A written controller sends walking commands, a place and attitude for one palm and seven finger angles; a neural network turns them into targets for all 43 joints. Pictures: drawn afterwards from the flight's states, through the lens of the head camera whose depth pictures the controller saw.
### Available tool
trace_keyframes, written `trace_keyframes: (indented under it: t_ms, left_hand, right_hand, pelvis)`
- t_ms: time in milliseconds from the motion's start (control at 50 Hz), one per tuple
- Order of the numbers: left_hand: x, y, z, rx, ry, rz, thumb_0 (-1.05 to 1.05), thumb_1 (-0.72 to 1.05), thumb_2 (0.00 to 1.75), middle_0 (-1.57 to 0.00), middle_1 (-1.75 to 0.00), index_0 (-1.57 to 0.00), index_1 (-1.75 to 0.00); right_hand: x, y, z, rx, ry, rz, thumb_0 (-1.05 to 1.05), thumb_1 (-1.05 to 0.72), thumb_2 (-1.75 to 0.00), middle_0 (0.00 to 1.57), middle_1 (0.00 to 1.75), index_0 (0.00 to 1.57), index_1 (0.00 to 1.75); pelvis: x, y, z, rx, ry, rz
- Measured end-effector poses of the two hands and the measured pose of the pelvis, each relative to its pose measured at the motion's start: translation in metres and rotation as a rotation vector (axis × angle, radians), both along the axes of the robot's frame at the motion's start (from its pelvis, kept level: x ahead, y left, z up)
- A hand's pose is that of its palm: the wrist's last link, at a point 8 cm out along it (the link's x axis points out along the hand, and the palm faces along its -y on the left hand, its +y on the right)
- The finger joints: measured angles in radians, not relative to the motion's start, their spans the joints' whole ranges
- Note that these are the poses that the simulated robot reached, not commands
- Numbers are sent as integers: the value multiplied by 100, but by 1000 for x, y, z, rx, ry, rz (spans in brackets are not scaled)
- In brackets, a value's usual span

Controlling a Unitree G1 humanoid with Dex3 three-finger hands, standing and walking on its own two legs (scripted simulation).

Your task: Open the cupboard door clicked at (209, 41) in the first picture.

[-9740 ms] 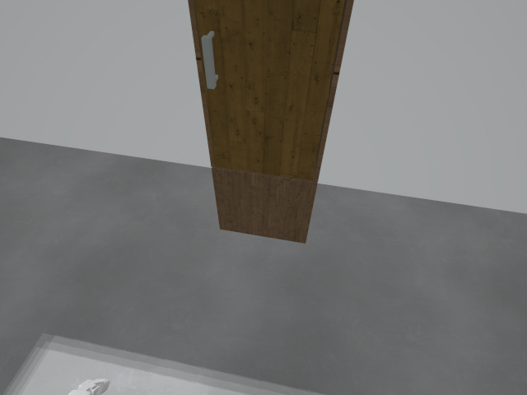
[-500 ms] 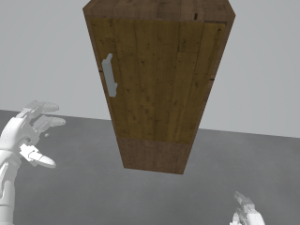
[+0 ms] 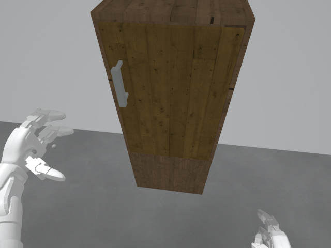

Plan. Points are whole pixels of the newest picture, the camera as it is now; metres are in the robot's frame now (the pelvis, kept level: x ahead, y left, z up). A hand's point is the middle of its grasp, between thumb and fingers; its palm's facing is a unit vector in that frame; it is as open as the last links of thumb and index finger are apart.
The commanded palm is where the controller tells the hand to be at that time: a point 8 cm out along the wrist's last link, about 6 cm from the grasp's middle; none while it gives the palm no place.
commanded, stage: move the hooked fingers beside the handle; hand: left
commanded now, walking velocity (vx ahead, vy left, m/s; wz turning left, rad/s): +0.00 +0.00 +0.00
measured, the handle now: (121, 84) +0.55 +0.18 +0.10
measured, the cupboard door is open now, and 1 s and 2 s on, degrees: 0 0 0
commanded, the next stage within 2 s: none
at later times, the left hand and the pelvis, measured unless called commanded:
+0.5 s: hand (69, 122) +0.37 +0.27 +0.11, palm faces -0.04 -1.00 -0.01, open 13.9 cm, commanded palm +0.35 +0.32 +0.11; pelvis +0.00 +0.01 +0.00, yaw -1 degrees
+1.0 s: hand (82, 105) +0.44 +0.26 +0.11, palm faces -0.06 -1.00 +0.00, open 14.0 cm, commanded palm +0.42 +0.32 +0.11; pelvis +0.01 +0.02 -0.01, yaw -2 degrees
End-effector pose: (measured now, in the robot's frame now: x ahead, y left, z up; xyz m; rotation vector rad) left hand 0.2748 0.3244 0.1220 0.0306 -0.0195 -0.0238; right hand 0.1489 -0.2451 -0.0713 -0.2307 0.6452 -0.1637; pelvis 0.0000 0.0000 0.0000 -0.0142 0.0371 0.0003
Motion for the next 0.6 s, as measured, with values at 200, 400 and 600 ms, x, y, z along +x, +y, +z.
trace_keyframes:
  t_ms: [200,400,600]
  left_hand:
    - [38,-3,-2,4,8,-31,-2,-50,30,-30,-120,-30,-120]
    - [74,-8,-7,-24,38,-39,-2,-50,30,-31,-120,-30,-120]
    - [91,1,-7,-22,10,-29,-2,-50,30,-30,-120,-30,-120]
  right_hand:
    - [-22,-9,-8,-40,79,-34,1,-91,-90,21,30,20,30]
    - [-50,-7,-15,-22,159,-95,1,-91,-90,21,30,20,30]
    - [-61,-3,-21,-41,248,-97,1,-91,-90,21,30,20,30]
  pelvis:
    - [-7,3,-3,-8,21,6]
    - [-1,11,-3,0,49,-22]
    - [3,16,-5,-10,70,-13]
